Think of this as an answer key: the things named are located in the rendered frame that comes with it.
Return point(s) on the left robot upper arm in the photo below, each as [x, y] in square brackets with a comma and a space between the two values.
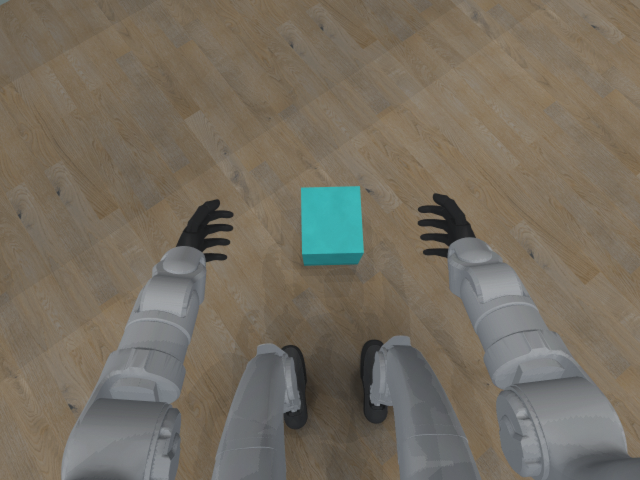
[126, 440]

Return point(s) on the right robot hand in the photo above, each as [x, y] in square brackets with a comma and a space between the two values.
[455, 224]

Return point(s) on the robot right forearm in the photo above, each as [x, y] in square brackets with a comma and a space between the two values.
[519, 347]

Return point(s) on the right robot upper arm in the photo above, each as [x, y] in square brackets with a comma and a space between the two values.
[562, 429]

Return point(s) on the left robot hand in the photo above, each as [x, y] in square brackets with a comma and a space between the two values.
[197, 229]

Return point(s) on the robot left forearm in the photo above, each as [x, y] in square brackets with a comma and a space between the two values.
[148, 364]

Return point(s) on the left robot foot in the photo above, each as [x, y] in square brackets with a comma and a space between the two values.
[296, 419]

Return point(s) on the left robot thigh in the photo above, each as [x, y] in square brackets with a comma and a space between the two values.
[252, 445]

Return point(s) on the carton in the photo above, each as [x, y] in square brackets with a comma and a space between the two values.
[331, 225]

